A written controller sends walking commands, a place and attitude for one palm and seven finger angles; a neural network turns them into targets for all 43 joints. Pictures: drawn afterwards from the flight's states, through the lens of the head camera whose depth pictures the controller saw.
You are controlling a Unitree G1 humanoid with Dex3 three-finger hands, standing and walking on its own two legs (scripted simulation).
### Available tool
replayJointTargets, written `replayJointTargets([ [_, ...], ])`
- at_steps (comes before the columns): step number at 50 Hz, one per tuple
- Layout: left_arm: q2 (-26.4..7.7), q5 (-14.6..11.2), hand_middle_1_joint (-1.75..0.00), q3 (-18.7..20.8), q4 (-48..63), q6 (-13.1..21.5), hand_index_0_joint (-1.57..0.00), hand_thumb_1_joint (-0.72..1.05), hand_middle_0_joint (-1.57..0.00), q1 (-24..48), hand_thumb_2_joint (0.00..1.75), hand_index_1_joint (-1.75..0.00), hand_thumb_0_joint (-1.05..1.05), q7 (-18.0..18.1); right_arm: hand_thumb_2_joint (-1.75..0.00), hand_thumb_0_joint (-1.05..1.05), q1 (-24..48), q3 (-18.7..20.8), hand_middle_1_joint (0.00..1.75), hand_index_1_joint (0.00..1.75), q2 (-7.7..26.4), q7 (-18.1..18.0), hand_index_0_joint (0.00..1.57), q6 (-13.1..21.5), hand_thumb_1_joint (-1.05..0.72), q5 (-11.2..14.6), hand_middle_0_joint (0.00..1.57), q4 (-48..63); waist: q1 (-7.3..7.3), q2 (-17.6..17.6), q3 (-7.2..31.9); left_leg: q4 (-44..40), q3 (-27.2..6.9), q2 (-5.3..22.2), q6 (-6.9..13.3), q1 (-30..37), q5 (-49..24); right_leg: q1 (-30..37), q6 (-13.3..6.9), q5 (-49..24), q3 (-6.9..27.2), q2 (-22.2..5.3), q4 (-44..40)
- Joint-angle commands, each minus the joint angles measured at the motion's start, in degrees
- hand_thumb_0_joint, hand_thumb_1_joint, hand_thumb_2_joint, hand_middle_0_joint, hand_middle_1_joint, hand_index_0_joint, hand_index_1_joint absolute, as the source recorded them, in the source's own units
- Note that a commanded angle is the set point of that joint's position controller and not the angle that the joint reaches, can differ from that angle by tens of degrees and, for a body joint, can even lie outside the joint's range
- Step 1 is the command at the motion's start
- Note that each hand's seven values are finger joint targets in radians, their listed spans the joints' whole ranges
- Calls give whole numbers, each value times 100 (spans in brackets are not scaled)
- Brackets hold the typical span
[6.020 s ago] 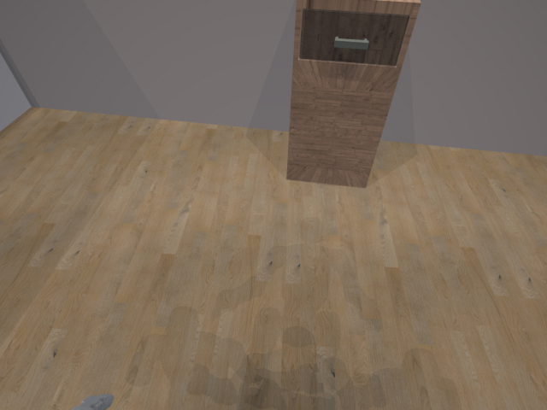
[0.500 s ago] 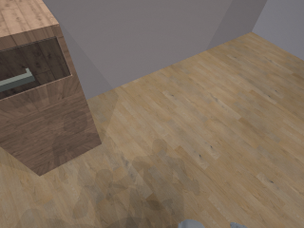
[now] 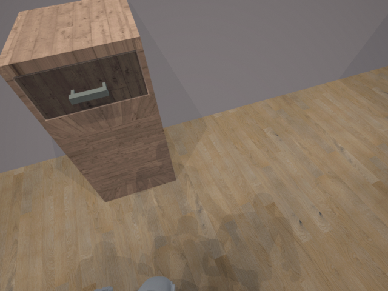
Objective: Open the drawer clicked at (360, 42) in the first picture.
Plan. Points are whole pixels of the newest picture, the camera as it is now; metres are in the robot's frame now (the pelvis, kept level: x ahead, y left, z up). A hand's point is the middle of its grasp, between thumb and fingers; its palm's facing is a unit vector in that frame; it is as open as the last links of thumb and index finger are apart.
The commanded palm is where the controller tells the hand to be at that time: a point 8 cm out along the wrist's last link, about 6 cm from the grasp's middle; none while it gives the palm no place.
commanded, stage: turn to face it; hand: left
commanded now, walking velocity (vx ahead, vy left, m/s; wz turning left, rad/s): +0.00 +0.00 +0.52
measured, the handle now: (89, 91) +0.72 +0.39 -0.01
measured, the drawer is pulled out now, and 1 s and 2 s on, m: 0.00 0.00 0.00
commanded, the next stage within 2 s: take the last steps up to it in 0.48 s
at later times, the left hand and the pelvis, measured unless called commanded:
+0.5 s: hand out of the picture +0.00 +0.28 -0.17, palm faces +0.26 -0.94 -0.23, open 7.4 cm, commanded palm none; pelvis +0.00 +0.06 +0.00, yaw +12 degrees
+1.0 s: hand out of the picture -0.04 +0.17 -0.16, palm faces +0.33 -0.92 -0.20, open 7.3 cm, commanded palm none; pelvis +0.05 +0.02 +0.00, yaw +16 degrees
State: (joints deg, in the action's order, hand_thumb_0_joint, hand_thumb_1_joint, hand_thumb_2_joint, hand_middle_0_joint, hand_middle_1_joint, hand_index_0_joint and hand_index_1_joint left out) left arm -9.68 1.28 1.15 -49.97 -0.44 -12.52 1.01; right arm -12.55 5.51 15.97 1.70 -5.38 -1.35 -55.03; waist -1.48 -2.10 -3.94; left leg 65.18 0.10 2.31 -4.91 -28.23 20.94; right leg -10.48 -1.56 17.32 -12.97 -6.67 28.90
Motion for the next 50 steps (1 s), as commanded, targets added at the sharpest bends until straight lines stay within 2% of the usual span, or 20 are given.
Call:
replayJointTargets([
  [1,-1332,18,-30,378,223,78,-20,90,-20,-368,90,-30,0,107,-90,0,680,-32,30,30,207,15,20,169,-90,36,20,629,337,1222,295,-697,272,97,-3,-333,202,657,-503,-2518,805,-1447,-911],
  [6,-1474,56,-30,442,72,32,-20,90,-20,-502,90,-30,0,91,-90,0,791,-144,30,30,106,3,20,288,-90,74,20,682,455,1421,544,-2128,635,3,194,434,417,734,-522,-3114,629,-1563,-461],
  [9,-1474,2,-30,463,-35,-6,-20,90,-20,-377,90,-30,0,61,-90,0,310,-111,30,30,244,-26,20,357,-90,58,20,583,148,1126,713,-3515,732,-56,329,1538,-633,276,-153,-2680,276,-1415,271],
  [10,-1351,-47,-30,454,12,-30,-20,90,-20,-361,90,-30,0,44,-90,0,-86,-33,30,30,588,-38,20,425,-90,37,20,503,-98,347,1002,-4138,227,316,505,2515,-1663,-415,135,-2010,89,-1181,1212],
  [11,-950,-97,-30,360,236,-45,-20,90,-20,-293,90,-30,0,-1,-90,0,-425,119,30,30,1237,-85,20,477,-90,4,20,487,-272,-1493,1094,-4353,-1864,1841,1257,3339,-3949,-2032,633,1185,-24,-282,2518],
  [12,-906,-41,-30,268,371,-108,-20,90,-20,58,90,-30,0,44,-90,0,-674,139,30,30,1433,-140,20,425,-90,54,20,346,-356,-1330,1095,-4391,-1986,2324,1762,3062,-4952,-2191,624,2291,656,-116,3226],
  [13,-946,-22,-30,284,296,-152,-20,90,-20,94,90,-30,0,56,-90,0,-510,79,30,30,1243,-189,20,428,-90,35,20,321,-264,-963,940,-4395,-1567,2152,1783,2851,-4554,-2167,553,1973,938,-220,3523],
  [14,-908,-25,-30,302,179,-170,-20,90,-20,77,90,-30,0,62,-90,0,-202,36,30,30,1053,-239,20,450,-90,25,20,401,-157,-1194,832,-4451,-1413,1839,1647,2591,-4152,-2192,579,1617,1064,-234,3668],
  [18,-951,-23,-30,335,-162,-174,-20,90,-20,-215,90,-30,0,-13,-90,0,286,-120,30,30,663,-279,20,521,-90,53,20,520,131,-520,542,-4541,-727,1175,1324,2307,-4071,-2003,659,535,1121,-63,3832],
  [29,-729,-55,-30,240,-71,-186,-20,90,-20,302,90,-30,0,49,-90,0,-164,-92,30,30,531,-286,20,494,-90,8,20,233,-23,-535,351,-4716,-1235,1226,1542,2134,-3238,-1408,675,808,1132,154,2181],
  [34,-545,-6,-30,157,-289,-55,-20,90,-20,54,90,-30,0,-36,-90,0,-320,-91,30,30,435,-273,20,534,-90,-41,20,17,14,-553,310,-5101,-1706,1157,1468,1522,-73,-537,465,803,976,416,1000],
  [36,-477,8,-30,155,-507,21,-20,90,-20,-388,90,-30,0,-63,-90,0,-266,-117,30,30,364,-278,20,536,-90,-20,20,-67,235,-271,248,-4929,-1552,923,1257,933,882,376,407,218,840,509,-76],
  [37,-578,28,-30,176,-664,79,-20,90,-20,-727,90,-30,0,-54,-90,0,-258,-129,30,30,209,-271,20,543,-90,2,20,-104,370,144,203,-4403,-1264,604,1039,476,1109,992,351,171,1021,363,-711],
  [38,-894,88,-30,256,-759,138,-20,90,-20,-1054,90,-30,0,-10,-90,0,-324,-196,30,30,-140,-263,20,564,-90,53,20,-67,487,1191,203,-3138,-595,18,747,-435,1164,1554,33,1303,2236,-552,-1395],
  [39,-1297,77,-30,326,-765,127,-20,90,-20,-1279,90,-30,0,32,-90,0,-5,-263,30,30,-296,-235,20,564,-90,56,20,151,665,2143,-282,-1885,71,-365,559,-1154,1318,1180,-491,2401,3709,-1639,-2294],
  [40,-1216,13,-30,297,-727,123,-20,90,-20,-1299,90,-30,0,64,-90,0,266,-170,30,30,9,-185,20,542,-90,-24,20,231,651,1355,-549,-1229,-144,-85,596,-1182,1056,472,-744,2874,3797,-1811,-2568],
  [42,-820,-29,-30,246,-794,246,-20,90,-20,-957,90,-30,0,70,-90,0,100,-113,30,30,20,-129,20,510,-90,-51,20,-24,346,1119,-901,-606,-177,110,573,-1052,187,22,-586,2153,3296,-1361,-2579],
  [44,-513,-50,-30,157,-834,322,-20,90,-20,-864,90,-30,0,46,-90,0,-313,-92,30,30,-154,-90,20,496,-90,-47,20,-276,107,765,-721,-361,-48,181,486,-836,-392,98,-434,886,2236,-891,-2317],
  [47,-378,-52,-30,111,-1015,426,-20,90,-20,-1256,90,-30,0,40,-90,0,-370,-109,30,30,-297,-94,20,523,-90,-45,20,-359,142,757,-452,-242,91,242,373,-921,-820,533,-426,-558,1645,-687,-2083],
  [50,-310,-22,-30,94,-1217,484,-20,90,-20,-1592,90,-30,0,58,-90,0,-41,-113,30,30,-321,-92,20,537,-90,-25,20,-272,207,810,-474,-430,160,361,362,-1119,-926,742,-555,-1321,1603,-758,-2016],
])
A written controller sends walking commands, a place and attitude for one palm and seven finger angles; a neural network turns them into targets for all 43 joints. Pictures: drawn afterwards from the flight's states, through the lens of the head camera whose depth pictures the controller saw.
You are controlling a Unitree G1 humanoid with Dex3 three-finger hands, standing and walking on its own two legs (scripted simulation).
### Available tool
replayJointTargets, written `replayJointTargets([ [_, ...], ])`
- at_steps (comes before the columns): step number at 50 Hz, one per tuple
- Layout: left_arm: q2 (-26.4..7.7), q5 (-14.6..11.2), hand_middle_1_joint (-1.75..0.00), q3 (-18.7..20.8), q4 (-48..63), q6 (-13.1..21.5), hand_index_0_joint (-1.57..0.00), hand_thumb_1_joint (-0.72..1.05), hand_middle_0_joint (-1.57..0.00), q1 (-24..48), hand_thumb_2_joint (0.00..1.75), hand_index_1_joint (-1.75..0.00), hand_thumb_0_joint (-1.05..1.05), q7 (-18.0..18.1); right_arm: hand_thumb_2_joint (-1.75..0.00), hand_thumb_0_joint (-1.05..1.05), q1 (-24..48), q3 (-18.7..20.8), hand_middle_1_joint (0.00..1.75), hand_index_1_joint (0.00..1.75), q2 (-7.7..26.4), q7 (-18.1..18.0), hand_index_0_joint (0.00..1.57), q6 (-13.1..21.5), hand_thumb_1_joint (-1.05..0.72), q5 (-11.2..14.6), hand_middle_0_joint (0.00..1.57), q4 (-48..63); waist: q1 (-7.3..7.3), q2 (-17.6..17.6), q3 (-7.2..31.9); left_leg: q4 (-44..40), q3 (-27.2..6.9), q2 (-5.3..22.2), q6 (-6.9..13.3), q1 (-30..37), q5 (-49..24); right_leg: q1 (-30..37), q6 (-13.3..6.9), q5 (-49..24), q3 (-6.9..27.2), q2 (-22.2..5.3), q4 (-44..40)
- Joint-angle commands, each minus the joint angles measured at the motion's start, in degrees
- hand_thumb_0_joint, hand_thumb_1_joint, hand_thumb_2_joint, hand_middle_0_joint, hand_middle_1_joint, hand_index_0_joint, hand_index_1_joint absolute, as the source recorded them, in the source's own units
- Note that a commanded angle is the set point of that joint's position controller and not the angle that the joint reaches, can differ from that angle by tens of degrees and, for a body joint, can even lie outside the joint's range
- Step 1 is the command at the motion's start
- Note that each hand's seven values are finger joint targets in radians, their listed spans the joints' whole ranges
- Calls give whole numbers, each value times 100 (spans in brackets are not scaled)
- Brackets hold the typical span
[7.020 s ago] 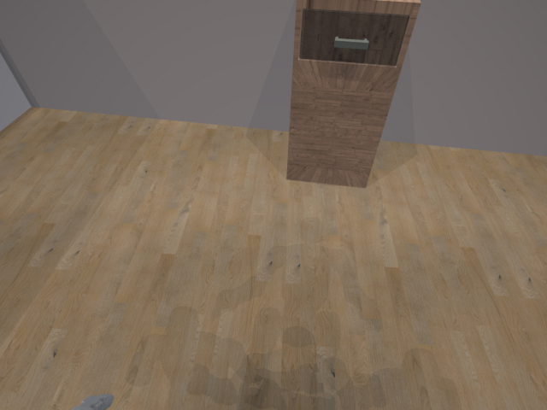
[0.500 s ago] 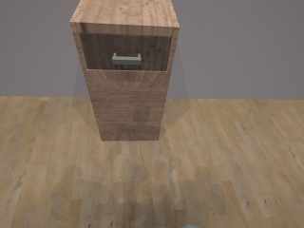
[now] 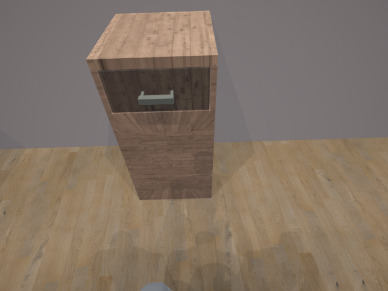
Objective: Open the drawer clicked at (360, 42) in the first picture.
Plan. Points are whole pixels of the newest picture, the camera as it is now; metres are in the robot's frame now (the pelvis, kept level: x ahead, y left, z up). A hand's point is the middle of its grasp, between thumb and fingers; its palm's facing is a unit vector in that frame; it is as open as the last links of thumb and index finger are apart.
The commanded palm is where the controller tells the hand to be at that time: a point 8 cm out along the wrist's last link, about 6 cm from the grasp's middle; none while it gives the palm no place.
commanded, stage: take the last steps up to it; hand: left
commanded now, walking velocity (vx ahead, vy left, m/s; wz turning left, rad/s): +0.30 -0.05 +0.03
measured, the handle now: (156, 96) +0.75 +0.18 -0.01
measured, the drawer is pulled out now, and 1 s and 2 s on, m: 0.00 0.00 0.00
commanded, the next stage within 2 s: come to a stop and stand still in 0.50 s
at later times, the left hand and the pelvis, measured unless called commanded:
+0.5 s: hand (112, 289) +0.17 +0.22 -0.18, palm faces +0.05 -0.99 -0.15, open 7.4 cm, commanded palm none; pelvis +0.16 +0.05 +0.00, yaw -2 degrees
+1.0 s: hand (140, 228) +0.32 +0.18 -0.17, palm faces +0.01 -0.97 -0.24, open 7.3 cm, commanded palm none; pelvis +0.22 +0.01 -0.01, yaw -1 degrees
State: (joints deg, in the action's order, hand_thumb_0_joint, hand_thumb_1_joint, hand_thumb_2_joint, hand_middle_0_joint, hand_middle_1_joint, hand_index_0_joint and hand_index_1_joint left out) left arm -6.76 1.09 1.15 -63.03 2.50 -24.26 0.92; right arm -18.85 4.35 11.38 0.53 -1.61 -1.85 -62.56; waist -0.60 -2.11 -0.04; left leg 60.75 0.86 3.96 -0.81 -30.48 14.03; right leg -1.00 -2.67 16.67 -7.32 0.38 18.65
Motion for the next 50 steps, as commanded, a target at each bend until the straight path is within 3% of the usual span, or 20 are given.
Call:
replayJointTargets([
  [1,-628,8,-30,90,25,206,-20,90,-20,-506,90,-30,0,72,-90,0,714,-14,30,30,131,32,20,172,-90,31,20,527,136,799,-834,-140,130,223,-50,-961,-200,-99,-511,-1496,1038,-1503,-936],
  [8,-702,60,-30,116,-344,162,-20,90,-20,-879,90,-30,0,112,-90,0,1440,-127,30,30,-114,76,20,336,-90,70,20,701,305,966,-819,-1930,604,53,179,-127,201,80,-597,-2760,845,-1530,-408],
  [10,-741,39,-30,128,-377,149,-20,90,-20,-795,90,-30,0,93,-90,0,944,-109,30,30,-48,11,20,412,-90,58,20,535,45,824,-529,-2527,870,-258,299,909,144,-84,-512,-3585,646,-1380,325],
  [11,-759,5,-30,135,-378,146,-20,90,-20,-691,90,-30,0,89,-90,0,227,-80,30,30,59,-49,20,458,-90,34,20,294,-290,726,-135,-3034,917,-409,349,1915,-280,-295,-368,-3980,424,-1171,1271],
  [12,-626,-44,-30,128,-347,155,-20,90,-20,-741,90,-30,0,66,-90,0,-658,7,30,30,429,-118,20,504,-90,3,20,64,-616,123,542,-3243,299,135,512,3445,-824,-1085,-144,-3112,259,-921,2539],
  [13,-303,-114,-30,60,-244,155,-20,90,-20,-984,90,-30,0,14,-90,0,-1261,141,30,30,1072,-182,20,544,-90,-32,20,-85,-650,-1230,1205,-3499,-1963,1871,1170,4832,-1672,-2706,166,268,-76,-186,4247],
  [14,-430,-86,-30,43,-50,126,-20,90,-20,-607,90,-30,0,20,-90,0,-1456,156,30,30,1259,-233,20,472,-90,80,20,-89,-703,-926,1226,-4109,-2640,2389,1498,4597,-1872,-3061,93,1602,508,-163,5225],
  [15,-470,-51,-30,112,-36,71,-20,90,-20,-330,90,-30,0,34,-90,0,-891,154,30,30,1099,-231,20,441,-90,76,20,-6,-513,-372,612,-4434,-2165,2321,1473,3665,-1009,-3121,64,1421,652,-442,5553],
  [17,-311,22,-30,156,-19,-15,-20,90,-20,37,90,-30,0,-44,-90,0,-79,-9,30,30,504,-242,20,500,-90,60,20,221,-213,-123,-642,-4861,-1458,1921,1159,2088,-662,-3180,172,554,730,-802,5479],
  [21,-91,58,-30,195,-11,-197,-20,90,-20,-338,90,-30,0,-88,-90,0,183,-88,30,30,95,-217,20,605,-90,66,20,331,204,-423,-560,-4974,-134,1352,896,1372,-1176,-2625,371,-104,599,-875,4682],
  [30,-430,24,-30,216,678,-248,-20,90,-20,1149,90,-30,0,-152,-90,0,-127,-5,30,30,485,-192,20,504,-90,6,20,353,-22,-494,-805,-4790,78,1342,985,2090,-1850,-2811,460,-474,316,-769,2482],
  [33,-432,10,-30,161,650,-185,-20,90,-20,1067,90,-30,0,-95,-90,0,-84,-44,30,30,471,-229,20,414,-90,3,20,296,46,-384,-522,-3915,304,1108,727,2174,-2809,-1795,403,-690,136,-466,1431],
  [34,-527,5,-30,174,543,-148,-20,90,-20,760,90,-30,0,-61,-90,0,-91,-73,30,30,446,-230,20,397,-90,36,20,241,213,-152,-321,-3559,373,942,537,2034,-2642,-1181,415,-1354,133,-444,891],
  [35,-787,23,-30,201,456,-83,-20,90,-20,460,90,-30,0,-19,-90,0,-169,-115,30,30,313,-214,20,396,-90,79,20,205,332,217,-24,-3165,507,650,293,1846,-1940,-542,412,-2531,385,-674,568],
  [36,-1188,30,-30,251,411,-27,-20,90,-20,329,90,-30,0,41,-90,0,-393,-149,30,30,86,-191,20,372,-90,140,20,194,269,947,469,-2589,635,244,51,1289,-257,259,87,-4476,1403,-1570,775],
  [37,-1442,-13,-30,268,404,-30,-20,90,-20,296,90,-30,0,57,-90,0,-651,-127,30,30,31,-203,20,283,-90,198,20,166,165,1263,812,-2023,607,-101,-70,1323,1712,346,-503,-5875,1709,-2283,717],
  [38,-1522,-16,-30,266,492,-82,-20,90,-20,399,90,-30,0,70,-90,0,-627,-81,30,30,62,-237,20,194,-90,210,20,188,164,959,721,-1447,413,-131,-44,1396,2164,48,-770,-6262,1538,-2429,683],
  [40,-1376,-1,-30,318,533,-118,-20,90,-20,720,90,-30,0,161,-90,0,-398,-75,30,30,125,-262,20,43,-90,198,20,192,250,1595,752,-399,43,-148,-56,1124,2307,-204,-1017,-6066,1770,-2376,599],
  [44,-1339,36,-30,378,795,-275,-20,90,-20,1322,90,-30,0,243,-90,0,-228,-11,30,30,128,-200,20,-111,-90,175,20,238,134,834,595,227,-162,-223,-113,919,1695,-838,-879,-4317,1365,-2218,345],
  [50,-1409,119,-30,451,1003,-362,-20,90,-20,1582,90,-30,0,208,-90,0,-125,-1,30,30,80,-82,20,-166,-90,104,20,464,132,1219,429,-705,17,-257,-107,1148,1301,-1486,-637,-1030,1395,-1978,-301],
])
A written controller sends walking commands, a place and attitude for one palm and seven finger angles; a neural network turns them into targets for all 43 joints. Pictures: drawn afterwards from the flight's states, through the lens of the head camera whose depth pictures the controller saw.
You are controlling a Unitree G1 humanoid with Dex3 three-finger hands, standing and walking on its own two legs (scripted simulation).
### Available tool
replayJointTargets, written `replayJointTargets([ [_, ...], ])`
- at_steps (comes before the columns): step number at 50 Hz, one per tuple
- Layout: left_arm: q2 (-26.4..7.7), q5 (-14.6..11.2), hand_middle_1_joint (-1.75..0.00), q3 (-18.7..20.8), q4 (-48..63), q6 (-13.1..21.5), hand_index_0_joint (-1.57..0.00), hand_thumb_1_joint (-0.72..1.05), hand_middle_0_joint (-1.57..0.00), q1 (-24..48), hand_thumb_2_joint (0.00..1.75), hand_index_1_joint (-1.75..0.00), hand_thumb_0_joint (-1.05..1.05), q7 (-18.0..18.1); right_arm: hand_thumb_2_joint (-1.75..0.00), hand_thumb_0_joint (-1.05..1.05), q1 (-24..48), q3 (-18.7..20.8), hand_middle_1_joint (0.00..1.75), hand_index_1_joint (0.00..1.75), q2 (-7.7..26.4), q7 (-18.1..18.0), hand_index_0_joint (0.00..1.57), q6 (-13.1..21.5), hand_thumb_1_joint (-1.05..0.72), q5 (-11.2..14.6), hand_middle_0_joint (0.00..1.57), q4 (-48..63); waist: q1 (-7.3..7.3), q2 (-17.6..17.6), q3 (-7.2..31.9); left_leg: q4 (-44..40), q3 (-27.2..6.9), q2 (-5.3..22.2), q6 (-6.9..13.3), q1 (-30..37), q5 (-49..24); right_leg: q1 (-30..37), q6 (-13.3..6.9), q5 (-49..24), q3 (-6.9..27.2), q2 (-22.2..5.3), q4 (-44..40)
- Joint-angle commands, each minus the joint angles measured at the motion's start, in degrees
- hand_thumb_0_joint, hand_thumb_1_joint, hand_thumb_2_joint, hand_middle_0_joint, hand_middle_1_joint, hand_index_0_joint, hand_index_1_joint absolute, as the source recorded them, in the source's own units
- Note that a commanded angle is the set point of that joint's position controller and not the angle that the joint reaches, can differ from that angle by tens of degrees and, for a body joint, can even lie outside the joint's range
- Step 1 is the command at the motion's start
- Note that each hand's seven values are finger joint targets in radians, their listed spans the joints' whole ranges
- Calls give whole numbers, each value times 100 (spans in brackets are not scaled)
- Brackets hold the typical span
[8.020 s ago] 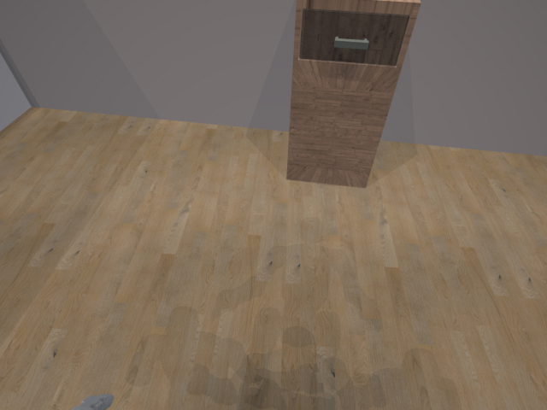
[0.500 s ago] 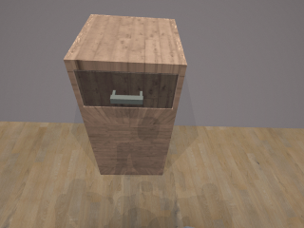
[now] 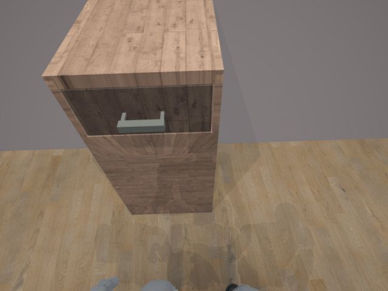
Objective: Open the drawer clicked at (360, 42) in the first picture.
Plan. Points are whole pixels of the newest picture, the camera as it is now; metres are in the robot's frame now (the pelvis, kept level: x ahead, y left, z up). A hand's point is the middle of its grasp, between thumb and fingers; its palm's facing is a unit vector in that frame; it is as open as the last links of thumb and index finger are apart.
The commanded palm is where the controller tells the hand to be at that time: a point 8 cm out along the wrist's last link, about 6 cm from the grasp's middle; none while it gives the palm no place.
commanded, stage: come to a stop and stand still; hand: left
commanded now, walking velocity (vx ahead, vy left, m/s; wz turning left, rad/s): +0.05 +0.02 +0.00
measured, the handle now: (142, 120) +0.53 +0.18 +0.00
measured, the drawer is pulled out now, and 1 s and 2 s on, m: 0.00 0.00 0.00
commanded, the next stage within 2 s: look again from close up in 1.08 s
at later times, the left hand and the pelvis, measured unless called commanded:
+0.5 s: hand out of the picture -0.06 +0.25 -0.17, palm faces +0.01 -0.98 -0.22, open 7.4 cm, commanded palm none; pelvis -0.05 +0.06 +0.01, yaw -2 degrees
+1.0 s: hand out of the picture -0.11 +0.18 -0.17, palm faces +0.02 -0.99 -0.15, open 7.4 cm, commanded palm none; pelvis -0.08 +0.03 +0.01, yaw -1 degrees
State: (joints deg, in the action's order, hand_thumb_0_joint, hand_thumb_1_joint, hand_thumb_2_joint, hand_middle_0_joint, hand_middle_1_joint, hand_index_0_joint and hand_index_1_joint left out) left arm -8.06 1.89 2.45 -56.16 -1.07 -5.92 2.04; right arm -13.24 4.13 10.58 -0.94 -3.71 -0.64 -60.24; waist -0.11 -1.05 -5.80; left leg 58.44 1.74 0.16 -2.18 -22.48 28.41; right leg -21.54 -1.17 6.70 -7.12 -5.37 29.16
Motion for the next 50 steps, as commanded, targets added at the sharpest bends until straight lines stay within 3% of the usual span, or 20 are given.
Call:
replayJointTargets([
  [1,-1302,51,-30,335,329,-17,-20,90,-20,-271,90,-30,0,85,-90,0,-646,11,30,30,173,72,20,72,-90,-17,20,261,104,1171,987,-774,-44,141,59,458,-115,482,-771,422,1465,-1395,-1420],
  [4,-1309,39,-30,325,303,-77,-20,90,-20,-196,90,-30,0,50,-90,0,-1008,-20,30,30,154,66,20,162,-90,1,20,210,-86,1251,886,-2342,161,59,126,1191,-562,86,-512,1296,1373,-1085,-1333],
  [5,-1263,-2,-30,314,327,-118,-20,90,-20,-143,90,-30,0,29,-90,0,-1311,-25,30,30,187,59,20,189,-90,-7,20,143,-227,1013,886,-3084,219,13,155,1667,-1023,-245,-295,1700,1208,-918,-1060],
  [6,-1049,-64,-30,242,349,-163,-20,90,-20,-230,90,-30,0,-1,-90,0,-1322,-16,30,30,414,49,20,230,-90,-36,20,174,-214,144,711,-3837,-368,370,241,1640,-698,-649,-69,2032,914,-487,-287],
  [7,-668,-127,-30,190,427,-202,-20,90,-20,-321,90,-30,0,-34,-90,0,-1002,83,30,30,852,29,20,259,-90,-106,20,376,-176,-1623,294,-4878,-1962,1539,587,854,199,-1081,243,2160,303,212,1019],
  [8,-700,-100,-30,184,440,-236,-20,90,-20,-185,90,-30,0,-29,-90,0,-371,70,30,30,1052,-21,20,241,-90,-112,20,668,-100,-1661,-165,-5350,-2354,1980,862,-470,394,-708,220,2039,683,335,1807],
  [9,-775,-59,-30,208,354,-284,-20,90,-20,-357,90,-30,0,-43,-90,0,140,18,30,30,958,-57,20,272,-90,-122,20,772,110,-1573,-177,-5411,-2073,1877,946,-896,327,-351,190,1805,1006,218,2324],
  [11,-804,-10,-30,250,93,-275,-20,90,-20,-687,90,-30,0,-90,-90,0,427,-67,30,30,764,-106,20,302,-90,-108,20,747,303,-939,-158,-4985,-1194,1276,806,-555,-476,-384,222,1339,1039,410,3126],
  [14,-723,-47,-30,153,-161,-142,-20,90,-20,-986,90,-30,0,-92,-90,0,110,-133,30,30,611,-142,20,396,-90,-23,20,558,223,-376,172,-4602,-765,1037,861,911,-1819,-782,333,1155,880,376,2914],
  [17,-642,-90,-30,44,-143,-74,-20,90,-20,-832,90,-30,0,-51,-90,0,-471,-149,30,30,565,-195,20,449,-90,-19,20,285,-20,-596,536,-4348,-1010,1271,1064,2047,-3265,-676,408,1572,779,255,1923],
  [19,-595,-112,-30,-25,-189,-50,-20,90,-20,-710,90,-30,0,-35,-90,0,-651,-146,30,30,554,-207,20,452,-90,-17,20,134,-161,-628,618,-4216,-1099,1381,1180,2317,-4044,-284,386,1882,700,226,1153],
  [22,-484,-142,-30,-79,-413,-28,-20,90,-20,-998,90,-30,0,3,-90,0,-710,-145,30,30,597,-184,20,446,-90,-4,20,-30,-90,-546,765,-4073,-1112,1334,1115,2308,-4501,431,311,1556,620,277,125],
  [24,-535,-148,-30,-111,-633,38,-20,90,-20,-1329,90,-30,0,36,-90,0,-627,-184,30,30,513,-166,20,460,-90,55,20,-92,50,-253,862,-3846,-989,1085,836,1961,-4188,1207,251,434,700,194,-984],
  [25,-574,-148,-30,-113,-719,73,-20,90,-20,-1417,90,-30,0,59,-90,0,-610,-212,30,30,381,-153,20,478,-90,81,20,-105,20,-32,799,-3808,-807,890,611,1524,-3594,1597,151,-96,946,-31,-1078],
  [27,-617,-155,-30,-171,-772,115,-20,90,-20,-1336,90,-30,0,73,-90,0,-537,-270,30,30,239,-117,20,481,-90,90,20,-149,-49,198,441,-3981,-599,563,391,1344,-2665,1332,-47,-402,1142,-353,-988],
  [29,-488,-151,-30,-188,-813,164,-20,90,-20,-1332,90,-30,0,81,-90,0,-611,-283,30,30,236,-111,20,440,-90,35,20,-281,-65,947,404,-3858,-470,544,399,1552,-2700,1137,-98,-451,1136,-235,-1003],
  [33,-417,-175,-30,-218,-802,145,-20,90,-20,-1285,90,-30,0,91,-90,0,-710,-316,30,30,235,-96,20,421,-90,26,20,-466,-67,563,25,-4104,-468,551,397,1526,-2024,785,-59,575,1117,-157,-1175],
  [36,-405,-165,-30,-204,-821,114,-20,90,-20,-1357,90,-30,0,91,-90,0,-743,-342,30,30,152,-99,20,389,-90,19,20,-546,-43,169,-228,-4224,-510,528,386,1281,-1535,690,-61,936,1122,-96,-1223],
  [41,-369,-161,-30,-199,-838,110,-20,90,-20,-1515,90,-30,0,76,-90,0,-854,-345,30,30,65,-106,20,349,-90,7,20,-593,-26,58,-363,-4211,-516,494,377,1098,-1173,515,-78,1405,1166,-69,-1331],
  [50,-241,-164,-30,-193,-868,152,-20,90,-20,-1624,90,-30,0,70,-90,0,-1042,-345,30,30,-44,-127,20,373,-90,1,20,-621,-63,102,-130,-4037,-478,503,370,1222,-1424,461,-116,1371,1207,-58,-1332],
])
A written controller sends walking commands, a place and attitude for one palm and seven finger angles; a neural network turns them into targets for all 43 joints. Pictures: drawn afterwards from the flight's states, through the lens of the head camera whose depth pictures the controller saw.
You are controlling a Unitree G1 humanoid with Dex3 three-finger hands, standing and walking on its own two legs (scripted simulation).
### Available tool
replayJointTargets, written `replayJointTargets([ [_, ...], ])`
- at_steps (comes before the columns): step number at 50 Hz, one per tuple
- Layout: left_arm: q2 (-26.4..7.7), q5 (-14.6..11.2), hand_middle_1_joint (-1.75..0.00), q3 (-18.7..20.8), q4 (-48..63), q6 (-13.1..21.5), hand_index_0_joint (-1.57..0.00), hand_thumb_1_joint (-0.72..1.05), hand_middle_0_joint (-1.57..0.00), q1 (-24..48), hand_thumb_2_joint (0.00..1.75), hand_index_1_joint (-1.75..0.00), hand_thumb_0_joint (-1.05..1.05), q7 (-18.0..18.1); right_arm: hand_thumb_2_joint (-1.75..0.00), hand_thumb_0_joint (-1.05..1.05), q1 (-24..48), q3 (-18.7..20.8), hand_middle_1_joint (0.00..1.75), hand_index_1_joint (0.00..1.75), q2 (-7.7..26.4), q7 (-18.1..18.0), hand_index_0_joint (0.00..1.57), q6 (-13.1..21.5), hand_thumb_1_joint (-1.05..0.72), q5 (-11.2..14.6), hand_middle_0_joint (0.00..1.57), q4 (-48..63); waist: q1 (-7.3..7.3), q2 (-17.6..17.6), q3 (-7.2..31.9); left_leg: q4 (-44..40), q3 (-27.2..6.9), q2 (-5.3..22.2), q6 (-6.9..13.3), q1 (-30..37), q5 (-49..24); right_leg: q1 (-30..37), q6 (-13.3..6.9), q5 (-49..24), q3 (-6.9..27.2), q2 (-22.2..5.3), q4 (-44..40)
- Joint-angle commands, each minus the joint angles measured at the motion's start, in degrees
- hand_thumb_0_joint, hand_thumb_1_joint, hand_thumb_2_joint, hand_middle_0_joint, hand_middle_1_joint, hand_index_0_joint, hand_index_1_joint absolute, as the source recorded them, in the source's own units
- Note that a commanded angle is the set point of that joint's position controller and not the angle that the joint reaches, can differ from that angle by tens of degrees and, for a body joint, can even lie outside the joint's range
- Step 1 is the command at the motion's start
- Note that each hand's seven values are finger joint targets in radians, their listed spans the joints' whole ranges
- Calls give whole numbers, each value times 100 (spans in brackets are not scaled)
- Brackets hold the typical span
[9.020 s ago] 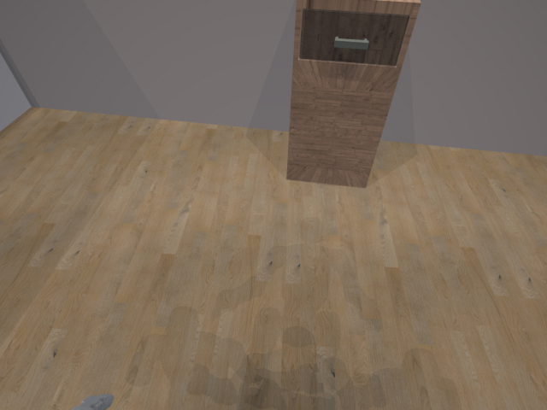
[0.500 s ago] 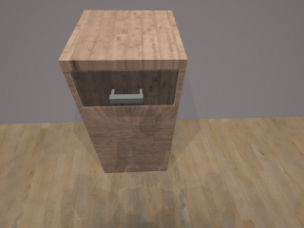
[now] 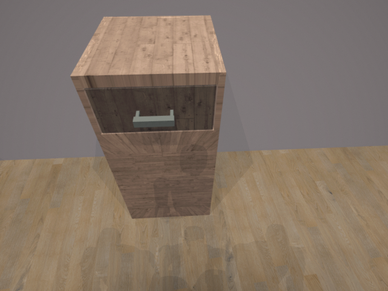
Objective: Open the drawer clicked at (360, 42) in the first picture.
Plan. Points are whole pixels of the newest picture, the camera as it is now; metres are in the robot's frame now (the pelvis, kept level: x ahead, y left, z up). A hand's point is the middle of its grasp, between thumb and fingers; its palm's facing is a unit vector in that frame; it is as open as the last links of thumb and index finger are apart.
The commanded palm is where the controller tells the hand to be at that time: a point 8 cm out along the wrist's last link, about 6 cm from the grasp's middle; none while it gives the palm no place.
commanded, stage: come to a stop and stand still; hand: left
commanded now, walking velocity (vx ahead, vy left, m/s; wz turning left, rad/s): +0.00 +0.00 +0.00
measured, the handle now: (154, 117) +0.61 +0.16 -0.01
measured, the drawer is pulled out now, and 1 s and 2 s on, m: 0.00 0.00 0.00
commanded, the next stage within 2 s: look again from close up in 0.08 s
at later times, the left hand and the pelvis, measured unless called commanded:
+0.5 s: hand out of the picture +0.04 +0.18 -0.18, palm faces +0.07 -0.98 -0.21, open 7.4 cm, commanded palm none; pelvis +0.02 +0.00 -0.01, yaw +1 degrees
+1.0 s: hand out of the picture -0.04 +0.20 -0.18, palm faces +0.03 -0.99 -0.17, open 7.4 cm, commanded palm none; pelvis -0.01 +0.03 -0.01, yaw +1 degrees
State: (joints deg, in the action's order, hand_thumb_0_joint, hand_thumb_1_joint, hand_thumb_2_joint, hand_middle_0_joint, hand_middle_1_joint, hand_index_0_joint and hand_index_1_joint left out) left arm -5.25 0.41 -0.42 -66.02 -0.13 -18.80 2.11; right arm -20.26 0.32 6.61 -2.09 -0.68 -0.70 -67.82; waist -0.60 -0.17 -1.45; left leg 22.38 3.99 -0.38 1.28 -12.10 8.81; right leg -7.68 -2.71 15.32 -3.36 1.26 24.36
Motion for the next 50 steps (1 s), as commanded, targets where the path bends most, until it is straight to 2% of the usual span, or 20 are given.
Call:
replayJointTargets([
  [1,-506,-20,-30,85,102,64,-20,90,-20,-382,90,-30,0,61,-90,0,-337,29,30,30,355,-16,20,78,-90,8,20,142,-5,4,-533,-425,-709,556,28,212,479,-912,39,445,823,-726,-845],
  [8,-436,-30,-30,62,41,109,-20,90,-20,-498,90,-30,0,76,-90,0,-333,6,30,30,321,-38,20,121,-90,24,20,129,16,26,-492,-354,-673,595,25,279,41,-759,36,-16,804,-731,-824],
  [9,-1521,131,-30,18,640,216,-20,90,-20,-318,90,-30,0,63,-90,0,-14,81,30,30,1051,79,20,126,-90,-34,20,912,-145,344,-1003,94,-854,418,-43,-19,-107,-998,-15,-282,720,-600,-712],
  [10,-1031,64,-30,143,598,267,-20,90,-20,-250,90,-30,0,88,-90,0,74,127,30,30,910,25,20,233,-90,-69,20,1021,-17,125,-176,444,-756,525,34,-52,100,-781,-64,-72,857,-870,-457],
  [12,-1024,66,-30,160,656,293,-20,90,-20,-341,90,-30,0,95,-90,0,-93,141,30,30,756,-29,20,261,-90,-63,20,951,-50,208,325,770,-670,374,56,-75,-87,-423,-178,-692,1029,-1060,-524],
  [13,-1004,65,-30,185,717,285,-20,90,-20,-351,90,-30,0,92,-90,0,-126,147,30,30,704,-25,20,231,-90,-54,20,990,-58,209,305,868,-596,312,41,-178,78,-471,-224,-595,1128,-1132,-573],
  [15,-927,66,-30,173,776,234,-20,90,-20,-344,90,-30,0,107,-90,0,-152,110,30,30,541,-1,20,164,-90,-67,20,1017,-60,425,9,942,-492,273,66,-340,174,-578,-230,-747,1075,-1124,-544],
  [16,-938,72,-30,191,806,224,-20,90,-20,-338,90,-30,0,109,-90,0,-127,124,30,30,577,-3,20,153,-90,-59,20,1039,-58,395,-105,877,-481,303,73,-372,140,-597,-241,-899,1031,-1099,-498],
  [18,-1000,66,-30,203,877,224,-20,90,-20,-358,90,-30,0,113,-90,0,-54,128,30,30,671,-8,20,163,-90,-41,20,1078,-27,258,-212,712,-503,368,93,-343,-149,-505,-209,-1530,908,-986,-305],
  [19,-934,66,-30,174,893,197,-20,90,-20,-411,90,-30,0,115,-90,0,-80,83,30,30,586,2,20,154,-90,-33,20,1071,-18,164,-174,650,-527,412,108,-273,-382,-432,-155,-1692,772,-883,-183],
  [21,-979,55,-30,176,944,169,-20,90,-20,-430,90,-30,0,117,-90,0,-6,109,30,30,740,-8,20,160,-90,-28,20,1075,22,71,-238,598,-608,525,142,-204,-830,-426,-87,-1891,627,-758,-1],
  [24,-1007,50,-30,145,1023,134,-20,90,-20,-424,90,-30,0,113,-90,0,138,92,30,30,840,-2,20,155,-90,-30,20,1106,64,-135,-255,522,-675,599,168,-142,-1031,-458,-37,-1584,607,-688,1],
  [26,-1021,46,-30,140,1037,121,-20,90,-20,-409,90,-30,0,105,-90,0,240,96,30,30,882,6,20,149,-90,-35,20,1116,76,-5,-259,480,-671,622,167,-128,-921,-480,-8,-1415,602,-688,-46],
  [34,-1064,52,-30,120,1059,103,-20,90,-20,-278,90,-30,0,78,-90,0,417,62,30,30,975,51,20,161,-90,-24,20,1103,71,-19,-65,199,-746,652,163,-33,-624,-340,64,-962,602,-685,-203],
  [41,-940,57,-30,85,891,82,-20,90,-20,-355,90,-30,0,67,-90,0,382,52,30,30,948,68,20,138,-90,-14,20,946,59,-23,-379,-242,-881,660,148,-237,339,-466,98,-335,584,-658,-394],
  [42,-906,64,-30,86,833,71,-20,90,-20,-400,90,-30,0,55,-90,0,318,51,30,30,941,68,20,137,-90,-24,20,889,42,-57,-348,-364,-966,685,160,-261,740,-440,115,-93,502,-622,-356],
  [45,-844,129,-30,124,802,-23,-20,90,-20,-546,90,-30,0,-4,-90,0,192,153,30,30,1143,53,20,65,-90,-57,20,831,42,-299,-389,-977,-1585,1003,336,-560,2436,-549,150,687,155,-387,90],
  [47,-757,183,-30,151,802,-95,-20,90,-20,-629,90,-30,0,-49,-90,0,144,252,30,30,1316,14,20,23,-90,-71,20,843,43,-536,-565,-1374,-2067,1280,513,-770,3207,-767,162,861,-7,-224,551],
  [48,-733,202,-30,169,804,-134,-20,90,-20,-709,90,-30,0,-73,-90,0,122,294,30,30,1371,-4,20,10,-90,-72,20,866,58,-634,-569,-1504,-2282,1412,621,-944,3427,-747,159,875,-41,-190,868],
  [50,-692,197,-30,198,809,-182,-20,90,-20,-763,90,-30,0,-118,-90,0,77,339,30,30,1424,-31,20,15,-90,-85,20,889,58,-637,-442,-1588,-2532,1579,800,-763,3337,-995,124,1028,31,-205,1317],
])
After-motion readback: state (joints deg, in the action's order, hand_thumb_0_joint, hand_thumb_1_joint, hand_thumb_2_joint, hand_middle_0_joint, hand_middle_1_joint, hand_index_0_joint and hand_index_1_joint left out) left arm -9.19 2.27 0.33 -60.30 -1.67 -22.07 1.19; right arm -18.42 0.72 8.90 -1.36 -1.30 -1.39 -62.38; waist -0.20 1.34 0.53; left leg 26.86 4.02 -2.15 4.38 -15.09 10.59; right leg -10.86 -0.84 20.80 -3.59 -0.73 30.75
